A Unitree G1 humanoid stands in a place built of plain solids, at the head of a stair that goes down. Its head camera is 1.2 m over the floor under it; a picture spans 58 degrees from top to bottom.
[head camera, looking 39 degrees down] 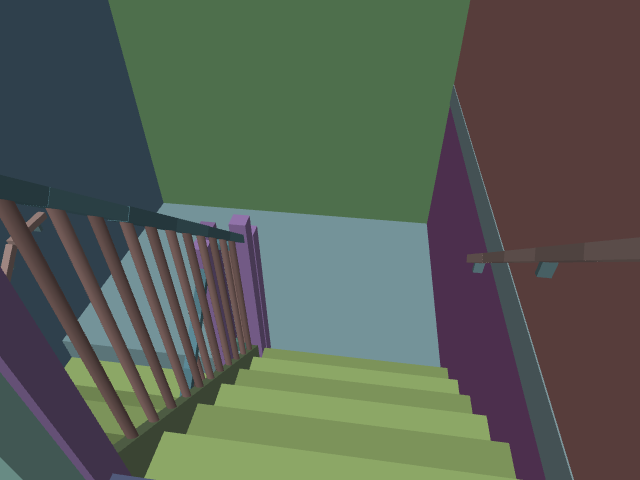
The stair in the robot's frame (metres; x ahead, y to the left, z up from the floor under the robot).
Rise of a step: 0.20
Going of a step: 0.22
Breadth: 1.20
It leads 8 degrees to the right of straight ahead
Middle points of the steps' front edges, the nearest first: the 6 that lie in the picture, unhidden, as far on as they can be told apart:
0.64 -0.08 -0.19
0.85 -0.11 -0.39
1.07 -0.14 -0.59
1.28 -0.16 -0.78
1.50 -0.19 -0.98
1.71 -0.22 -1.17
